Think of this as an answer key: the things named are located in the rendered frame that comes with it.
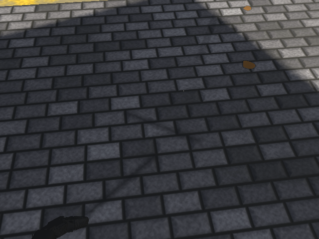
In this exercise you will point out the left robot hand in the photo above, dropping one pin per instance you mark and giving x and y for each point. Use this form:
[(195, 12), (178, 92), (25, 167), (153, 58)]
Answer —
[(60, 226)]

